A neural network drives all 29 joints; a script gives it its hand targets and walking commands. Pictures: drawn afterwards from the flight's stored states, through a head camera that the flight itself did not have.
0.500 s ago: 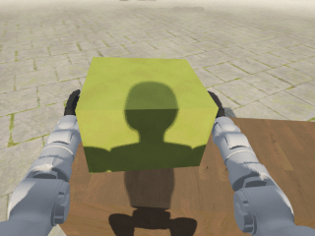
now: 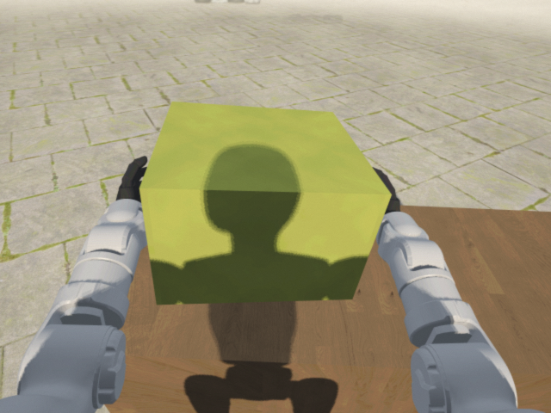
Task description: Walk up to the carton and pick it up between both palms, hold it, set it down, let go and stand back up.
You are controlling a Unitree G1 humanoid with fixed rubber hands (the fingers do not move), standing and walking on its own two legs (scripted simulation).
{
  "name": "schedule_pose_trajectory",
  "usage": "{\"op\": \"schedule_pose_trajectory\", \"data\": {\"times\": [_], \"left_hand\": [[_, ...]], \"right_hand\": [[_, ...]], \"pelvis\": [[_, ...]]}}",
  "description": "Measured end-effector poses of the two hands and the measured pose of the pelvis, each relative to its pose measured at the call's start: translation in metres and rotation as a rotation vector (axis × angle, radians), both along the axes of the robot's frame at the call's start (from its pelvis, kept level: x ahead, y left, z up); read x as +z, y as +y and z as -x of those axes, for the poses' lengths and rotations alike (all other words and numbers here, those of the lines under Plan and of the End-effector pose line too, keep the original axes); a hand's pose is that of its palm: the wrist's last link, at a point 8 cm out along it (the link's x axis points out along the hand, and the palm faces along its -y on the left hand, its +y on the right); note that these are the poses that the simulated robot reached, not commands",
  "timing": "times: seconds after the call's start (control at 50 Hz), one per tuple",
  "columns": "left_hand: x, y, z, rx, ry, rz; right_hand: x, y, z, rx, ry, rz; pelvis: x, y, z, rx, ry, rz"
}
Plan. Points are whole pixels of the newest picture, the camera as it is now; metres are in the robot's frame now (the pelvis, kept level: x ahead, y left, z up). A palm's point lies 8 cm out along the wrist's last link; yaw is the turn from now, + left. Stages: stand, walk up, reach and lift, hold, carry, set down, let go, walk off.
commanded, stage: reach and lift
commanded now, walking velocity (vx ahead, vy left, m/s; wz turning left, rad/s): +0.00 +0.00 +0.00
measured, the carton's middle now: (257, 194) +0.42 +0.03 +0.14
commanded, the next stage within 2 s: hold in 0.34 s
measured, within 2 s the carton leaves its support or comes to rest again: neither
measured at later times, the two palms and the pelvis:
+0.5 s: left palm (131, 202) +0.36 +0.21 +0.16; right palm (390, 215) +0.36 -0.17 +0.15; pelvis -0.01 +0.00 +0.00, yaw +0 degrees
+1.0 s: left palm (127, 196) +0.35 +0.21 +0.18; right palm (396, 211) +0.35 -0.18 +0.17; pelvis -0.01 +0.00 +0.00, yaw +0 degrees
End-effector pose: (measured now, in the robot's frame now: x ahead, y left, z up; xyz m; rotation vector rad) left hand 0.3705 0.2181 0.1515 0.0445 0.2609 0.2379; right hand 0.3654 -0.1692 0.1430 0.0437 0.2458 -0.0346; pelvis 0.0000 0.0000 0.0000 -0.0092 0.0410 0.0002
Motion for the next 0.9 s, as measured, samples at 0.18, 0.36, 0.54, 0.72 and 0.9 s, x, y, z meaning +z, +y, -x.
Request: {"op": "schedule_pose_trajectory", "data": {"times": [0.18, 0.36, 0.54, 0.72, 0.9], "left_hand": [[0.005, -0.004, 0.002, -0.001, -0.006, 0.004], [0.01, -0.005, 0.006, -0.002, -0.006, 0.001], [0.014, -0.005, 0.008, -0.003, -0.009, 0.0], [0.022, -0.005, 0.011, -0.005, -0.014, -0.007], [0.027, -0.006, 0.015, -0.007, -0.01, -0.017]], "right_hand": [[0.005, -0.004, 0.003, 0.0, -0.005, -0.001], [0.007, -0.005, 0.006, 0.0, -0.006, -0.002], [0.011, -0.005, 0.009, -0.002, -0.008, -0.001], [0.016, -0.004, 0.012, -0.002, -0.013, -0.005], [0.02, -0.005, 0.016, -0.002, -0.01, -0.007]], "pelvis": [[0.0, -0.003, 0.002, 0.0, -0.003, -0.004], [0.0, -0.004, 0.005, 0.0, -0.007, -0.005], [0.0, -0.004, 0.007, -0.001, -0.01, -0.005], [0.0, -0.004, 0.009, -0.001, -0.013, -0.006], [0.0, -0.004, 0.012, -0.001, -0.017, -0.006]]}}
